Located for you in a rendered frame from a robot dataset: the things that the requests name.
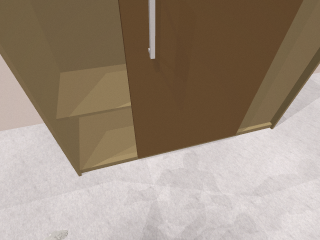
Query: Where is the wardrobe door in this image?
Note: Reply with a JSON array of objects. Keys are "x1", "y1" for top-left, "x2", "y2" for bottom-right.
[
  {"x1": 239, "y1": 0, "x2": 320, "y2": 129},
  {"x1": 118, "y1": 0, "x2": 303, "y2": 158}
]

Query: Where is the left robot hand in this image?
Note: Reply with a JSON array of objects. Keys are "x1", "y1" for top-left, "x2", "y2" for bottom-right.
[{"x1": 43, "y1": 230, "x2": 68, "y2": 240}]

